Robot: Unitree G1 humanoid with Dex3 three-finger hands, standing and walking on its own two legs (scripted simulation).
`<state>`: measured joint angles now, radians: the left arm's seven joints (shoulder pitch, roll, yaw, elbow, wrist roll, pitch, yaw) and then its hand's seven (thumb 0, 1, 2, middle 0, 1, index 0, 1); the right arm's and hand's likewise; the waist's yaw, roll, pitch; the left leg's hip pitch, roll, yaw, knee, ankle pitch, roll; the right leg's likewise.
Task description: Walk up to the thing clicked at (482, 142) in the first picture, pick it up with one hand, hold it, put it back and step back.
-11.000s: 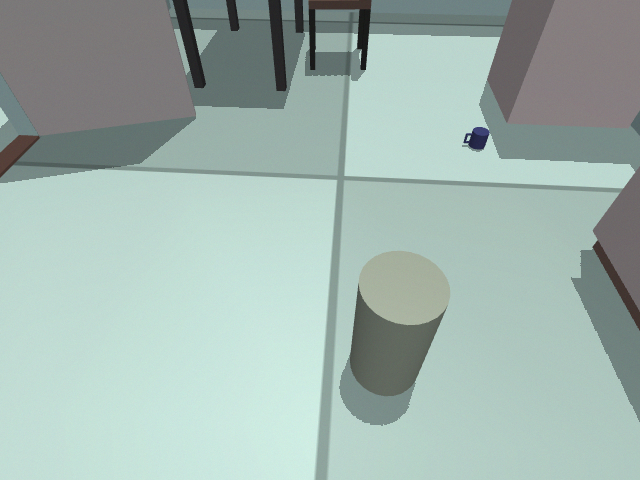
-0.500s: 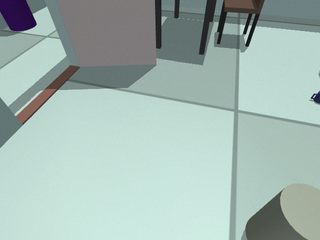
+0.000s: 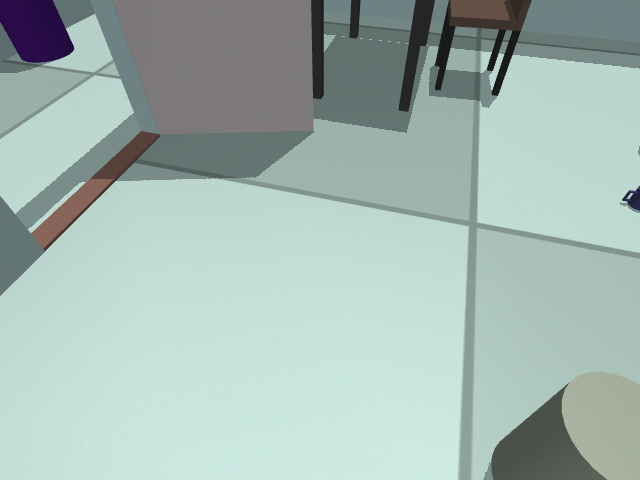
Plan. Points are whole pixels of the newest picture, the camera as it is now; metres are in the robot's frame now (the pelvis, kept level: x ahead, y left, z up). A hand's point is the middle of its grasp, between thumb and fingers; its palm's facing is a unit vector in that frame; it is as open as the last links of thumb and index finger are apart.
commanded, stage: stand
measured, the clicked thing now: (639, 197) +1.44 -1.44 -0.74
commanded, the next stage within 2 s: walk up in 0.88 s
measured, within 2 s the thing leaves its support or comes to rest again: neither
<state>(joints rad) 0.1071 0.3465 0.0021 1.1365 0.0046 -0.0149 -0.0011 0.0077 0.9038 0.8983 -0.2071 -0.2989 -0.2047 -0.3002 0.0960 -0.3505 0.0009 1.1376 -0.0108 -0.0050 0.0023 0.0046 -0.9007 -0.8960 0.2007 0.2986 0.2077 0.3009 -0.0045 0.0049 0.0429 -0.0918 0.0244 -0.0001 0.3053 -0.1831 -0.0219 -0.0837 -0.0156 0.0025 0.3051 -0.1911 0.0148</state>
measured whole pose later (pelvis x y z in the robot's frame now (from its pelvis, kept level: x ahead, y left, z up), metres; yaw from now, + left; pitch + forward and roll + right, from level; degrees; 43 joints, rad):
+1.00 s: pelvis +0.01 +0.01 -0.01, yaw +2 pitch -2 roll -1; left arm 0.19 0.36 0.06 1.05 0.03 -0.04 -0.04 0.01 0.90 0.90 -0.21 -0.30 -0.21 -0.30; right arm 0.20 -0.37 -0.04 1.07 -0.04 0.01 0.04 0.01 -0.90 -0.90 0.20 0.30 0.21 0.30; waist 0.01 0.02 0.01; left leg -0.23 0.02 -0.02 0.63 -0.41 0.03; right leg -0.10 -0.02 -0.03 0.39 -0.28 -0.02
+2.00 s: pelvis +0.35 +0.09 -0.02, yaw -12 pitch -3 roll -1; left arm 0.39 0.38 0.04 0.82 0.01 -0.06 -0.02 0.01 0.90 0.90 -0.21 -0.30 -0.21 -0.30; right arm 0.21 -0.44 -0.06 0.75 -0.03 -0.01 0.05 0.00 -0.90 -0.90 0.20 0.30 0.21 0.30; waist 0.03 0.08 0.11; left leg -0.49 0.10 -0.02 0.84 -0.33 0.01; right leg -0.24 0.02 0.08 0.56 -0.27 0.00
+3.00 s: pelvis +0.40 +0.12 -0.03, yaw -32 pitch -3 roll +0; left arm 0.20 0.39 0.04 0.93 0.01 -0.01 -0.02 0.01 0.90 0.90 -0.21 -0.30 -0.21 -0.30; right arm 0.23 -0.38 0.00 0.95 -0.02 -0.03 0.01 0.01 -0.90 -0.90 0.20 0.30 0.21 0.30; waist 0.00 -0.03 0.07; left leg -0.26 0.08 0.05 0.68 -0.35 -0.04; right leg -0.31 0.02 0.03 0.67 -0.29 -0.02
